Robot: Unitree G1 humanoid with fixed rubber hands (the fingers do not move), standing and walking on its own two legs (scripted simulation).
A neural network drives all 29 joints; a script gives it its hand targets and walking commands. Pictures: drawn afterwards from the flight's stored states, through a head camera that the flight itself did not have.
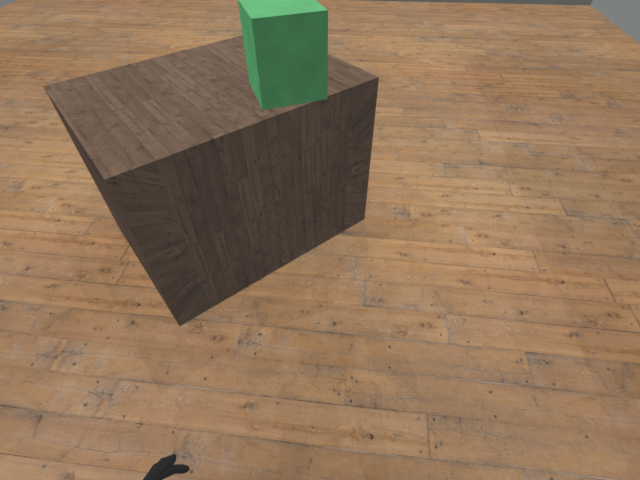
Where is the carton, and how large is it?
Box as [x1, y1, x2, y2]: [238, 0, 327, 109]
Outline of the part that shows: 238,0 249,82 262,109 327,98 327,10 315,0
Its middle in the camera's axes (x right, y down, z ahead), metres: -0.11 -0.58 +1.17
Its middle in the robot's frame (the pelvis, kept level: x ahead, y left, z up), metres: +1.28 +0.17 +0.04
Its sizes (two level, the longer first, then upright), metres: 0.210 0.200 0.250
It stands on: a pedestal, 0.67 m high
